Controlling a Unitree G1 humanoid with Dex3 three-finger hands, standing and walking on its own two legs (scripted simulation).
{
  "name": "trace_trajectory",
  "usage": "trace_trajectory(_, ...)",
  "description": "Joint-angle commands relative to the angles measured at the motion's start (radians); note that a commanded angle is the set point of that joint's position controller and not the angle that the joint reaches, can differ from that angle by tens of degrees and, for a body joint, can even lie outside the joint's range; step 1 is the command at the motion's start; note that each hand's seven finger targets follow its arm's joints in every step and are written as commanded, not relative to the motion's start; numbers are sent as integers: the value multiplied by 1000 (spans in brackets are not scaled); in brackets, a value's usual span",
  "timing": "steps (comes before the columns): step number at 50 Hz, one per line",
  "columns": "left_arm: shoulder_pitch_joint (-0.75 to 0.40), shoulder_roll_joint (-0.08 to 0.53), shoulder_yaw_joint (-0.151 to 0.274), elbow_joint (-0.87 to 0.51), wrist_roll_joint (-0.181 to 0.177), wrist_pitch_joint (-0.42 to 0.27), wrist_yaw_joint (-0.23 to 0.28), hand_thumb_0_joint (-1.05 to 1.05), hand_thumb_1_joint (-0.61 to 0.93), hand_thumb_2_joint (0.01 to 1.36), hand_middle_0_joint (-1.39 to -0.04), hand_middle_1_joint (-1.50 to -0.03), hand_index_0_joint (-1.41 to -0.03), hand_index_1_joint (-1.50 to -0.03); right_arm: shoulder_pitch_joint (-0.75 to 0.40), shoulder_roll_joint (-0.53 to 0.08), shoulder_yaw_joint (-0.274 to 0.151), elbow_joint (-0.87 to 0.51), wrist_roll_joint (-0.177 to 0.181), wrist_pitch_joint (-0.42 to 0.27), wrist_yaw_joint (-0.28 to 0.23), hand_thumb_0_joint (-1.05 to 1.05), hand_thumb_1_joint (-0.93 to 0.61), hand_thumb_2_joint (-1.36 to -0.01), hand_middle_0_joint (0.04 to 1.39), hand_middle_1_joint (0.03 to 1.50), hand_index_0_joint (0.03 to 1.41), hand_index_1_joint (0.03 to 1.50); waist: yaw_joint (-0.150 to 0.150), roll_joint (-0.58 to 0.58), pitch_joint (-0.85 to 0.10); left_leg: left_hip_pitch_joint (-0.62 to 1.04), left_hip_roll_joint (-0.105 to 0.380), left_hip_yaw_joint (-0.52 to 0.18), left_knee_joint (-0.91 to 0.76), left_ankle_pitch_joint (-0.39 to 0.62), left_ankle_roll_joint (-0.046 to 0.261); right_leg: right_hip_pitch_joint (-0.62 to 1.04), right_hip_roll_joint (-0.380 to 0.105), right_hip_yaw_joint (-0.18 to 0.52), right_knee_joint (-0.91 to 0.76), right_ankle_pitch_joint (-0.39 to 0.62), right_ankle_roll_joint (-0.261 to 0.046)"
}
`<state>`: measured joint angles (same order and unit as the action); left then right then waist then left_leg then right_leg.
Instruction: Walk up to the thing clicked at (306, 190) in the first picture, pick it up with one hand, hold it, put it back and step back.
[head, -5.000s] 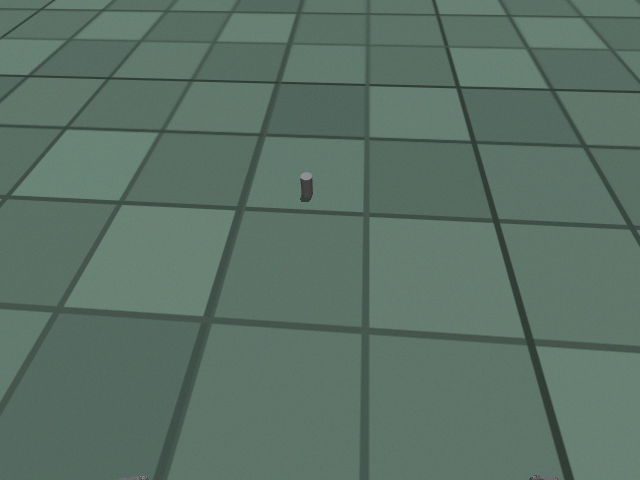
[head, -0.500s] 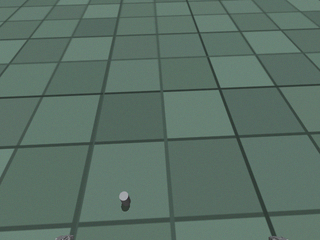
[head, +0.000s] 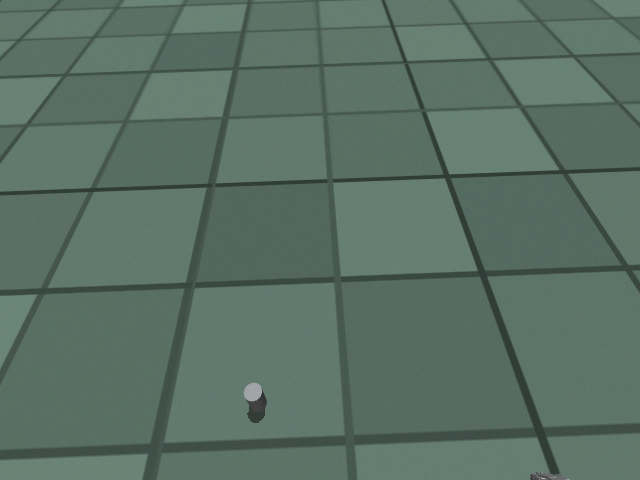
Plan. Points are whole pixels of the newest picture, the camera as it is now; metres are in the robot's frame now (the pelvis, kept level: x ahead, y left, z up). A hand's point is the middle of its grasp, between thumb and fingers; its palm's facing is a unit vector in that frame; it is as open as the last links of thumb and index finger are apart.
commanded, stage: walk up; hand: left
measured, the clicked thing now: (255, 397) +0.42 +0.23 -0.73
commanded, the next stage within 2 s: stand in 0.08 s
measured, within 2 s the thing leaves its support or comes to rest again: neither
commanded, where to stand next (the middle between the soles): +0.01 +0.00 m, yaw +1 degrees
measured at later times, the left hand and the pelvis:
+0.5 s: hand out of the picture +0.08 +0.25 -0.15, palm faces -0.02 -0.94 -0.34, open 7.3 cm; pelvis +0.00 +0.00 +0.00, yaw +0 degrees
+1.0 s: hand out of the picture +0.07 +0.25 -0.16, palm faces -0.02 -0.94 -0.34, open 7.3 cm; pelvis +0.00 -0.01 +0.00, yaw +0 degrees
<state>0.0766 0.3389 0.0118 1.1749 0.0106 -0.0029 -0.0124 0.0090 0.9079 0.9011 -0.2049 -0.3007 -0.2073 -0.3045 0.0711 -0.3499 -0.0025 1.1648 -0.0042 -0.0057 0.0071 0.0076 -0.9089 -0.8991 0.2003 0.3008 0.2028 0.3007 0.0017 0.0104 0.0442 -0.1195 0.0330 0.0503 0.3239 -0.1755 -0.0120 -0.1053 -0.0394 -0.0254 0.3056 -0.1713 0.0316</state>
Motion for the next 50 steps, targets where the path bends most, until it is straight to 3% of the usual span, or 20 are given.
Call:
trace_trajectory(1,-56,210,37,-61,-4,-26,19,0,900,900,-200,-300,-200,-300,-35,-209,-43,-54,-1,-24,-11,0,-900,-900,200,300,200,300,-7,-13,-92,43,106,-90,-48,168,23,7,-93,74,-33,149,-33)
trace_trajectory(10,-39,216,31,-82,-4,-27,21,0,900,900,-200,-300,-200,-300,-50,-212,-44,-66,-4,-26,-14,0,-900,-900,200,300,200,300,-6,-5,-107,72,123,-92,-49,243,19,23,-105,75,-25,199,-37)
trace_trajectory(29,-31,227,30,-101,-4,-27,19,0,900,900,-200,-300,-200,-300,-35,-214,-41,-71,-7,-23,-11,0,-900,-900,200,300,200,300,-8,-10,-60,33,115,-95,-69,104,16,-1,-106,83,-55,85,-42)
trace_trajectory(39,-13,235,28,-103,-2,-29,19,0,900,900,-200,-300,-200,-300,-19,-213,-40,-74,-8,-21,-8,0,-900,-900,200,300,200,300,-9,-14,-75,44,114,-95,-59,107,21,-2,-107,87,-53,104,-43)
trace_trajectory(50,-2,234,26,-102,-3,-26,18,0,900,900,-200,-300,-200,-300,-9,-215,-38,-69,-7,-21,-9,0,-900,-900,200,300,200,300,-5,-20,-57,29,112,-101,-67,82,17,-13,-102,86,-56,59,-44)
